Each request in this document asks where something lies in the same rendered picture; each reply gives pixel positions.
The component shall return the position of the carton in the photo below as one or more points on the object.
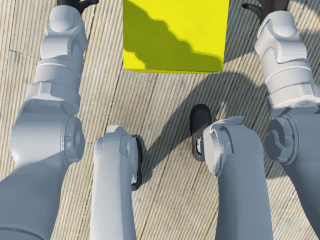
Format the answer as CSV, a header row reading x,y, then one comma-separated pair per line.
x,y
174,36

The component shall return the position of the robot right upper arm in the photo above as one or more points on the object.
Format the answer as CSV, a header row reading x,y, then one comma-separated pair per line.
x,y
293,140

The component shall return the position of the right robot hand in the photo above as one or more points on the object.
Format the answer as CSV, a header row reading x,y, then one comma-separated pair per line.
x,y
269,6

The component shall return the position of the robot right shin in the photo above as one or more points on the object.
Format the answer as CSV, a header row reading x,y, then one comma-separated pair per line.
x,y
228,121

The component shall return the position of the left robot hand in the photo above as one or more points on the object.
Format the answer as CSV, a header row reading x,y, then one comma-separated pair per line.
x,y
80,6

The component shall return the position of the right robot thigh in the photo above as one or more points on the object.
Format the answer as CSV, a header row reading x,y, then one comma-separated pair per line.
x,y
244,208

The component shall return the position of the robot right forearm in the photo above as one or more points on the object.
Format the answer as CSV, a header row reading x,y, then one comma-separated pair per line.
x,y
286,70

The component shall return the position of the robot left upper arm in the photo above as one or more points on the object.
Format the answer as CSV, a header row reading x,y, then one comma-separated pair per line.
x,y
43,146

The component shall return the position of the robot left forearm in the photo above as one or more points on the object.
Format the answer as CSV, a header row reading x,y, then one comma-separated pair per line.
x,y
56,84

